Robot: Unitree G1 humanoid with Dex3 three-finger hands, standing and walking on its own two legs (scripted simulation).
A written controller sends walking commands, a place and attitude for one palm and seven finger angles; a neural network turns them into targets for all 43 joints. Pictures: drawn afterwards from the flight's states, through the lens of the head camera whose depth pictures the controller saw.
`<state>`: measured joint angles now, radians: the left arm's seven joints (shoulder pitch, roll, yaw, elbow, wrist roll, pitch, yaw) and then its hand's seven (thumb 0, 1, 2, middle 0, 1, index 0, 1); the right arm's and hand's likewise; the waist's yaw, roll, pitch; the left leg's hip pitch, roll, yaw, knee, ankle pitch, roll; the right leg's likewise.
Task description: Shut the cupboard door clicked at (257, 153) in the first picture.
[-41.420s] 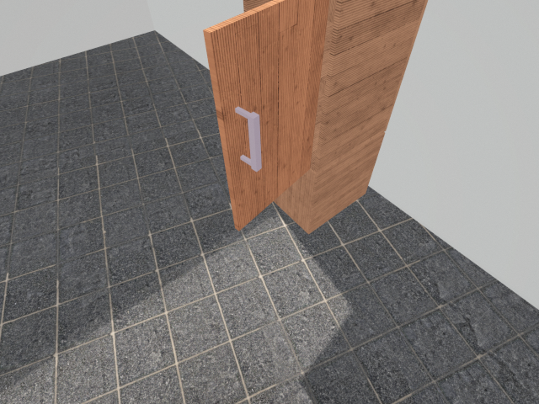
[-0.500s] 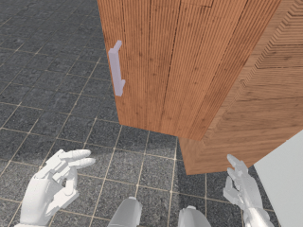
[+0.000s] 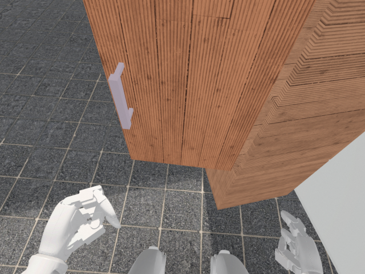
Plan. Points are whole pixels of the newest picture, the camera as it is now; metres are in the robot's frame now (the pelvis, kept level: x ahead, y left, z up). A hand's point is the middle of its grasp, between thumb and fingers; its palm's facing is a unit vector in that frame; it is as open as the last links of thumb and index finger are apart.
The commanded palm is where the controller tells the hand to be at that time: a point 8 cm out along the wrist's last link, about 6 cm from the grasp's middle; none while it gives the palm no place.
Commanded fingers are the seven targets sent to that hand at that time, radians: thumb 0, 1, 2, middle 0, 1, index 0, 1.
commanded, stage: raise the hand and make a fist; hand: left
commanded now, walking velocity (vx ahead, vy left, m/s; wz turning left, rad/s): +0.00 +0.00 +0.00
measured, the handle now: (123, 98) +0.47 +0.18 +0.10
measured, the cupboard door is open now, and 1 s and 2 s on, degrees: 71 71 71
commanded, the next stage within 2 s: bring the fist close to the handle in 0.84 s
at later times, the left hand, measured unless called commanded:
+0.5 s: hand (82, 193) +0.23 +0.19 +0.11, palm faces +0.01 -1.00 -0.07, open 3.1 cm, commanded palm +0.21 +0.23 +0.10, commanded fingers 0.00 0.90 0.90 -1.30 -1.50 -1.30 -1.50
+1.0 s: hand (100, 203) +0.23 +0.17 +0.08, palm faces -0.07 -1.00 -0.04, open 3.1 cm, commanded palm +0.22 +0.23 +0.10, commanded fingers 0.00 0.90 0.90 -1.30 -1.50 -1.30 -1.50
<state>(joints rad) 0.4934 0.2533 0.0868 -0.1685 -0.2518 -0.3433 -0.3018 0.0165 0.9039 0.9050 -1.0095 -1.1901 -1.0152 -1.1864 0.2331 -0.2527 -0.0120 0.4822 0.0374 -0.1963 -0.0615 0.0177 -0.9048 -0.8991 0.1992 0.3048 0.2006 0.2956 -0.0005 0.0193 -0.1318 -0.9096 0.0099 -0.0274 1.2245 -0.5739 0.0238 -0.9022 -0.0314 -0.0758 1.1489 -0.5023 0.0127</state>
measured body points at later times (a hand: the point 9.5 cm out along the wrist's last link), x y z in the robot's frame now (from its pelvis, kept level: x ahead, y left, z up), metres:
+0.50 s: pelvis +0.01 -0.01 +0.03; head +0.05 +0.00 +0.47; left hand +0.23 +0.24 +0.12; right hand +0.18 -0.24 -0.04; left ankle +0.01 +0.10 -0.64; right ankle +0.03 -0.13 -0.64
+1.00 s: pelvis +0.02 -0.01 +0.03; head +0.06 -0.01 +0.48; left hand +0.23 +0.22 +0.09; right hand +0.20 -0.25 -0.04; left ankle +0.01 +0.10 -0.64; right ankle +0.03 -0.13 -0.64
